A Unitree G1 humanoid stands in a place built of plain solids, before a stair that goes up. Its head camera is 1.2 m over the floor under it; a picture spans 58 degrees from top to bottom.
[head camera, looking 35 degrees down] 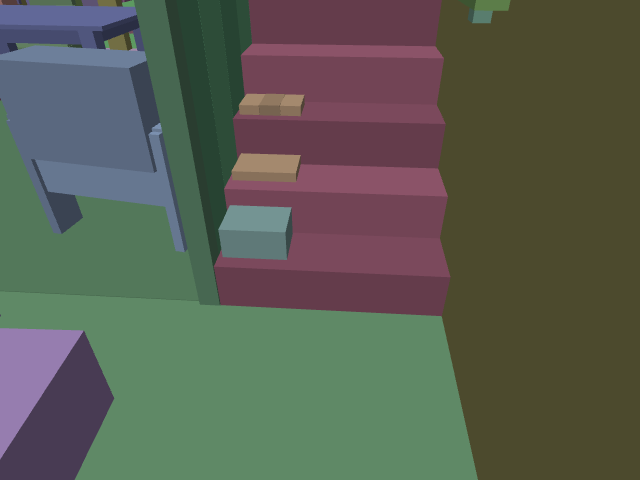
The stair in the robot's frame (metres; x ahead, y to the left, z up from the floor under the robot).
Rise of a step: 0.19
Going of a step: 0.25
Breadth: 0.87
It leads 4 degrees to the right of straight ahead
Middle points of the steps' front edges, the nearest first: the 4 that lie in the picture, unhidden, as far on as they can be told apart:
1.23 -0.04 0.20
1.47 -0.05 0.39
1.72 -0.07 0.59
1.96 -0.09 0.78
